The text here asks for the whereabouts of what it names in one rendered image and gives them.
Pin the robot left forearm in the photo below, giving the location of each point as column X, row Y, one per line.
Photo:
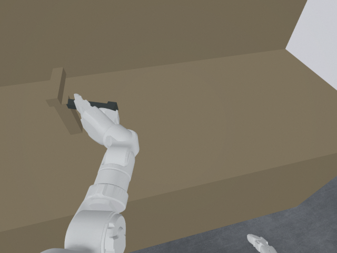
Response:
column 109, row 191

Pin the robot right hand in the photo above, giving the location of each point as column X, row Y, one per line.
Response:
column 260, row 244

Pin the robot left hand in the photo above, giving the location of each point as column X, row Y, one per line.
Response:
column 96, row 121

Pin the left robot upper arm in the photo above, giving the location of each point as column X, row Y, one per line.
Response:
column 95, row 231

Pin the tap lever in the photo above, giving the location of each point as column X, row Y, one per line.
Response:
column 110, row 105

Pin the counter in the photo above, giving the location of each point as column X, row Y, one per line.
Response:
column 231, row 126

